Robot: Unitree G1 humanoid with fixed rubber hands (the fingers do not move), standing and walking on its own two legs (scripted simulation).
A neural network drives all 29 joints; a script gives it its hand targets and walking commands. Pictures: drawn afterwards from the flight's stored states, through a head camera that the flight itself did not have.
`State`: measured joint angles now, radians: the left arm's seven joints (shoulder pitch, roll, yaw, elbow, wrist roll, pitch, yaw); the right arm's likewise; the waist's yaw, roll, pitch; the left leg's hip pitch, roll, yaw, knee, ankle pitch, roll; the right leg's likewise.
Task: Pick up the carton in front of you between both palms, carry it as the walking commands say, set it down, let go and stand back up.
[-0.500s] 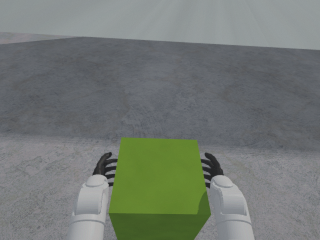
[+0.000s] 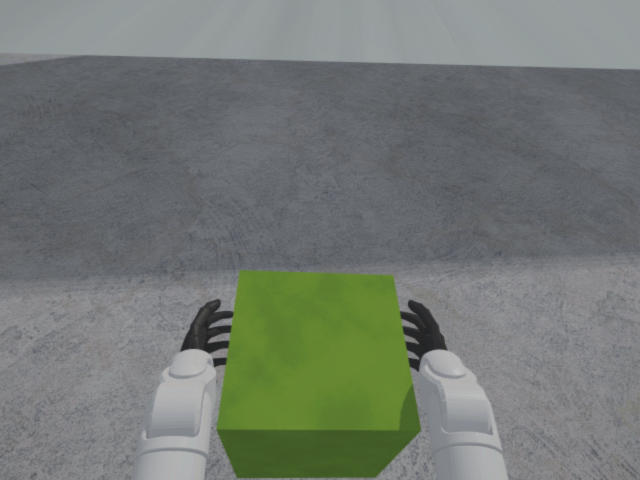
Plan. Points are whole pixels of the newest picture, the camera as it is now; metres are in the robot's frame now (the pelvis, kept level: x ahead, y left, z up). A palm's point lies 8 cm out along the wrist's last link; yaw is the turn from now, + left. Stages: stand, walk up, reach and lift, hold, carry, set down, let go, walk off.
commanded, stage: set down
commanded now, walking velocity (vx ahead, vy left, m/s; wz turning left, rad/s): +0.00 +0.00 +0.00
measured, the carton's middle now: (312, 380) +0.29 +0.00 -0.05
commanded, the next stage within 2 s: none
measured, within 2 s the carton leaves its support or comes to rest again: neither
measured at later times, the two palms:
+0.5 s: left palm (206, 377) +0.33 +0.17 -0.13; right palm (386, 374) +0.33 -0.13 -0.12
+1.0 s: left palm (216, 386) +0.39 +0.17 -0.28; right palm (364, 382) +0.39 -0.12 -0.27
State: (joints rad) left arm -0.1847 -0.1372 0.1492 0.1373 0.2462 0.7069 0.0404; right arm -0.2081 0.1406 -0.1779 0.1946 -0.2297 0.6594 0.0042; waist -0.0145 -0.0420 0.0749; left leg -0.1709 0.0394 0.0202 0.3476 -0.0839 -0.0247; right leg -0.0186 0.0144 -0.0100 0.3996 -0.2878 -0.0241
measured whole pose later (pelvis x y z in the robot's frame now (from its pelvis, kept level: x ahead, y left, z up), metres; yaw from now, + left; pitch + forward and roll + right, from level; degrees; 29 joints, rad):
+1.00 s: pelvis -0.06 +0.02 -0.19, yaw -6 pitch +43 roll -2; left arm -0.84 -0.05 0.48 0.57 0.30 0.31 0.01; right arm -0.89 0.10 -0.49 0.65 -0.24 0.26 -0.03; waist 0.03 -0.06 -0.19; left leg -1.80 0.02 -0.05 1.37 -0.32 -0.02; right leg -1.67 0.08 0.02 1.48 -0.57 0.01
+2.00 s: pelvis -0.10 +0.03 -0.39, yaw -9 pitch +43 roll -3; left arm -1.39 0.30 0.33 0.93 0.06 0.25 0.02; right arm -1.35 -0.10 -0.29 0.85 -0.02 0.22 -0.18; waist 0.10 -0.04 0.23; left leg -2.38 0.04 -0.06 2.02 -0.39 -0.01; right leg -2.21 0.14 0.03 2.16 -0.70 0.07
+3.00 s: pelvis -0.11 +0.03 -0.41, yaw -9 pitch +35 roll -1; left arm -1.50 0.41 0.41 1.20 0.05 0.09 -0.07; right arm -1.50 -0.15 -0.27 1.03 -0.12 0.14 -0.07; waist 0.09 -0.02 0.43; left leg -2.31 0.05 -0.06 2.09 -0.39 -0.02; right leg -2.17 0.16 0.03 2.24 -0.69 0.07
